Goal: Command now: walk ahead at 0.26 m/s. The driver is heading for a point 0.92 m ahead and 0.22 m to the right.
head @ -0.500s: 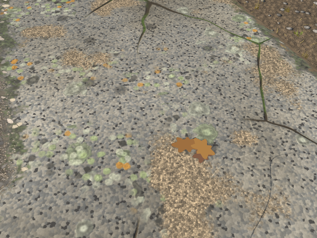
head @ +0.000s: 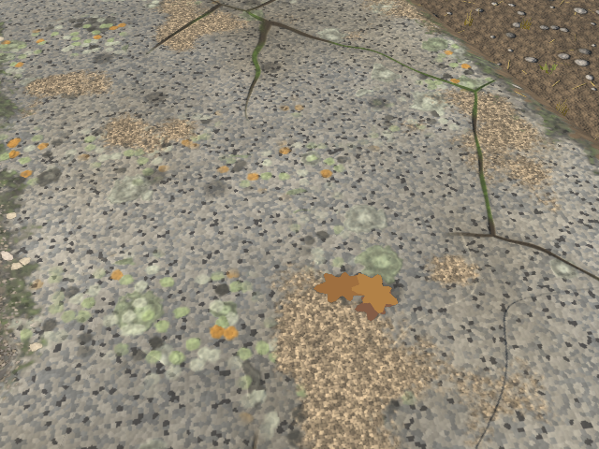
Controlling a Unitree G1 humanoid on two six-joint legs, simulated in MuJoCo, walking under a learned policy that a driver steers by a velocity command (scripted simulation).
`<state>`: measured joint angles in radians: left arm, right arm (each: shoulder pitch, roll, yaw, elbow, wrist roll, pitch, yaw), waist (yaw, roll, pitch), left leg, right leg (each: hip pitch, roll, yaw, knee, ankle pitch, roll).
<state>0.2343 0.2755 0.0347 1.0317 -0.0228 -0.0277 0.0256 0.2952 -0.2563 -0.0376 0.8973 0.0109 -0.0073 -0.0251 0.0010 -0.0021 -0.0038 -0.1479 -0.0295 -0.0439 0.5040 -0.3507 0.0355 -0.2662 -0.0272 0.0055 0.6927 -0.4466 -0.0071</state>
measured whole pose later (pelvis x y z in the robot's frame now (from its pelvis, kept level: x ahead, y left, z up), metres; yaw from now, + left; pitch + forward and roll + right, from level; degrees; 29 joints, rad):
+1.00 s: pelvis +0.48 -0.02 +0.00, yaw -3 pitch +1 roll +3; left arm 0.08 0.26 0.03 0.83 -0.02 -0.08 -0.02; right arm 0.34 -0.27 -0.05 0.97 0.01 -0.09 0.00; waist -0.07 -0.04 0.02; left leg 0.07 -0.07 0.10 0.17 -0.26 0.03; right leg -0.63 -0.10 0.02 0.59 0.06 -0.02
